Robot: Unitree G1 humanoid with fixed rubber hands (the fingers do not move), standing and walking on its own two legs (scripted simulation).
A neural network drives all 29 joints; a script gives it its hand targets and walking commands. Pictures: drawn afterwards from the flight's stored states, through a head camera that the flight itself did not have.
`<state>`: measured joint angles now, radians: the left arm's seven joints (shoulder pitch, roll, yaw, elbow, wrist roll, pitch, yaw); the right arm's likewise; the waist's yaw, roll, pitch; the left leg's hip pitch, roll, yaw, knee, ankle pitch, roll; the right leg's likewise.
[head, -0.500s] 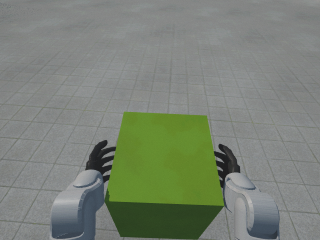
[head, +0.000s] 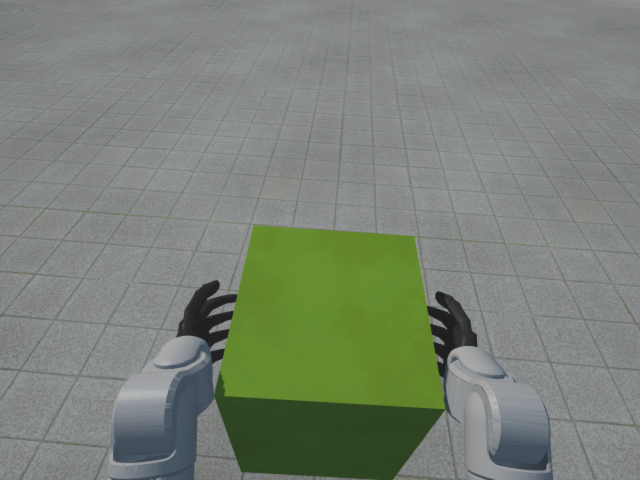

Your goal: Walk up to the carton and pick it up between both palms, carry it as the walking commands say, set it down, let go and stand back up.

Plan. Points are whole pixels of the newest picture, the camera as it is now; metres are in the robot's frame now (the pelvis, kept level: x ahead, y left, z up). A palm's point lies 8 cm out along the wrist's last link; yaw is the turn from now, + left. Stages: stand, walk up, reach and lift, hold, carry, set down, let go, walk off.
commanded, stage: carry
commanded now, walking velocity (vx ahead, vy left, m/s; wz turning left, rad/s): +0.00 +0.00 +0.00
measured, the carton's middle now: (325, 357) +0.28 +0.00 +0.02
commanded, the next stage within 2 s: none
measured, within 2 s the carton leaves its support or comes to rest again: neither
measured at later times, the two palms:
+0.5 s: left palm (219, 344) +0.28 +0.13 +0.06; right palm (457, 353) +0.27 -0.16 +0.05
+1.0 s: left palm (245, 330) +0.30 +0.10 +0.05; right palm (470, 343) +0.30 -0.19 +0.04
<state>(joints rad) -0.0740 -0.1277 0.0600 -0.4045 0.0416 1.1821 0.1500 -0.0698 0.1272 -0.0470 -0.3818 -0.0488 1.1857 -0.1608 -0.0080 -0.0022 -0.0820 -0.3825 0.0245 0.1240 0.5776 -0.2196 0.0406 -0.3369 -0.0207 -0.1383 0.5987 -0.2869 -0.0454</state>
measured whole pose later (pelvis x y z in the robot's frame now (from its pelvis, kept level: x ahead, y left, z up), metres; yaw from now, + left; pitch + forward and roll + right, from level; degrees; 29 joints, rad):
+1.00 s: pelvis +0.03 -0.04 +0.00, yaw +0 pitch +1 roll +1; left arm -0.14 -0.13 0.12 0.06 0.16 0.77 0.06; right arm -0.13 0.13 -0.10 0.09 -0.16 0.78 -0.09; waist -0.01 -0.01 -0.08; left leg -0.32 0.07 0.10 0.55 -0.24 -0.02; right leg -0.26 0.03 -0.16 0.55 -0.31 -0.10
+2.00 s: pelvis +0.02 -0.07 +0.00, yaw +0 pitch +0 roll +1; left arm -0.14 -0.13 0.13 0.09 0.17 0.73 0.04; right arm -0.14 0.13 -0.09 0.14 -0.16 0.72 -0.08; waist -0.01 -0.03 -0.04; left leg -0.32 0.11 0.08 0.56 -0.24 -0.06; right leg -0.26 0.07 -0.17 0.56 -0.32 -0.15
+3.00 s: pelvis +0.00 -0.07 +0.01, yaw -8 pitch -4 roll +3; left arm -0.14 -0.13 0.22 0.09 0.20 0.72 -0.02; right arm -0.19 0.14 -0.04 0.19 -0.15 0.74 -0.12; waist 0.11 -0.03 0.04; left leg -0.21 0.01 -0.10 0.51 -0.18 0.02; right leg -0.19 0.10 -0.04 0.51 -0.25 -0.13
